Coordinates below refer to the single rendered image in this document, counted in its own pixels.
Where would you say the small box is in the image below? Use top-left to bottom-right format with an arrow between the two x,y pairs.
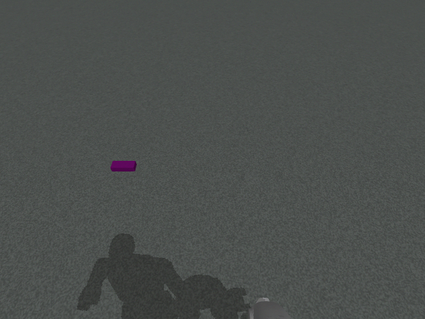
110,161 -> 137,171

